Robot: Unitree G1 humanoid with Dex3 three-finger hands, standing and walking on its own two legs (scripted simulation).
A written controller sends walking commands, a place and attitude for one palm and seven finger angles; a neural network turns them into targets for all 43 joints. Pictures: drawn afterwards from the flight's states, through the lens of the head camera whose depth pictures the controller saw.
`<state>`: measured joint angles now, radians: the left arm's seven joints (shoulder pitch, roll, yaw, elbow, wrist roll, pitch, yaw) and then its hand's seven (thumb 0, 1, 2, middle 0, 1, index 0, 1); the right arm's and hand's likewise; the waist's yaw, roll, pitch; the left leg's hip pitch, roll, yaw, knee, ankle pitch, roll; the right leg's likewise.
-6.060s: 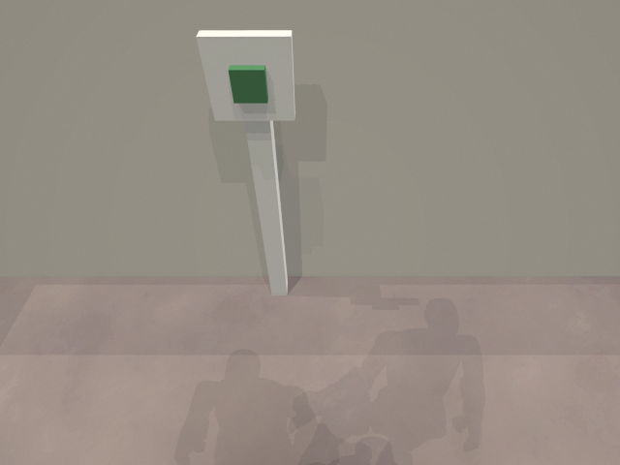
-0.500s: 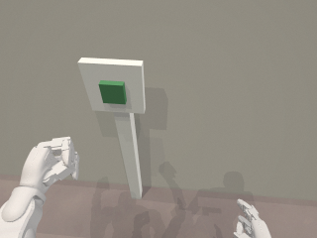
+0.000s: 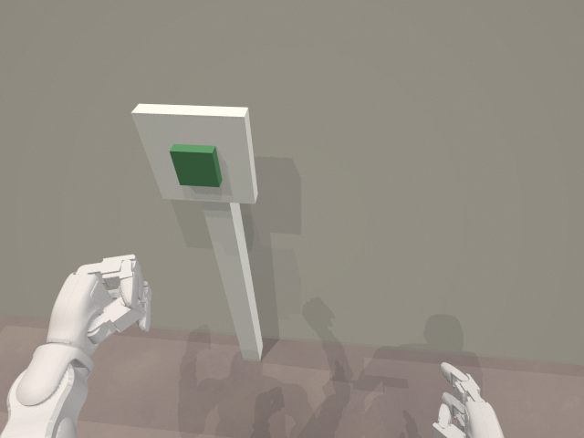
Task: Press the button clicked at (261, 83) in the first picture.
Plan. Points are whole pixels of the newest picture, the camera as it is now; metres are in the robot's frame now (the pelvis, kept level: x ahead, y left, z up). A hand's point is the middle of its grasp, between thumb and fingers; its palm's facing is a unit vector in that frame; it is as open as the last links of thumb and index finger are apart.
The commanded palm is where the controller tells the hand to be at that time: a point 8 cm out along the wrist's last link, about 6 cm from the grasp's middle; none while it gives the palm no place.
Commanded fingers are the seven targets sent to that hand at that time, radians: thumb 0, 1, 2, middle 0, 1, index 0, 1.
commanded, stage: aim a knuckle at the button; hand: left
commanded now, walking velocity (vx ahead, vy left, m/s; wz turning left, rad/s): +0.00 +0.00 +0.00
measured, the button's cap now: (197, 164) +0.51 +0.21 +0.12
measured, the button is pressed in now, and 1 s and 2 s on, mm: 0 0 0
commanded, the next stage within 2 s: press the button with the knuckle in 1.78 s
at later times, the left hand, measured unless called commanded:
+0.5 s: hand (175, 254) +0.33 +0.19 +0.10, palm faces +0.00 -1.00 -0.03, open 3.1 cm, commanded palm +0.31 +0.25 +0.10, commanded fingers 0.00 0.90 0.90 -1.30 -1.50 -1.30 -1.50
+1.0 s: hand (203, 222) +0.40 +0.18 +0.09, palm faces +0.00 -1.00 -0.02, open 3.1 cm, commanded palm +0.39 +0.23 +0.09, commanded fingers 0.00 0.90 0.90 -1.30 -1.50 -1.30 -1.50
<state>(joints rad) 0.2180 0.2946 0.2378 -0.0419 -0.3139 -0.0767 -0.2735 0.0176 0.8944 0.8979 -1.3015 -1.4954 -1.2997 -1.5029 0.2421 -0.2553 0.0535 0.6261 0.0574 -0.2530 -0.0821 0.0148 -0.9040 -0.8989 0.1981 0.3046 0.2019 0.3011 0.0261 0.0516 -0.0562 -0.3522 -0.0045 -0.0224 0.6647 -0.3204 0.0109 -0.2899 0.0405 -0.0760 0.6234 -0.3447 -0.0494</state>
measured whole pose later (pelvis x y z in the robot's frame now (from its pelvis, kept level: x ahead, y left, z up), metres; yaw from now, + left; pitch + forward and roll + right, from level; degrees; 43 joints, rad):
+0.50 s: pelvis +0.01 +0.00 +0.00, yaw -2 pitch +3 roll +0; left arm -0.06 0.28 0.23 0.24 -0.27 -0.12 -0.23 0.02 0.90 0.90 -1.30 -1.50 -1.30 -1.50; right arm 0.26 -0.27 0.03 0.63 0.06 -0.19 -0.07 0.01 -0.91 -0.90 0.20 0.30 0.20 0.30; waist -0.01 0.03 -0.06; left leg -0.38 -0.01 0.01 0.66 -0.34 0.02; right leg -0.34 0.04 -0.04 0.64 -0.36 -0.04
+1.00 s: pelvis +0.01 +0.01 -0.01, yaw -2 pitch +6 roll -1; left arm -0.40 0.28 0.20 0.60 -0.20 -0.20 -0.15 0.02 0.90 0.90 -1.30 -1.50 -1.30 -1.50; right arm 0.28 -0.26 0.03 0.65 0.05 -0.08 -0.05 0.01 -0.91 -0.90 0.20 0.30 0.20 0.30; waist -0.04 0.02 -0.06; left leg -0.47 -0.01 0.02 0.70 -0.34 0.03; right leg -0.43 0.03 -0.04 0.68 -0.37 -0.03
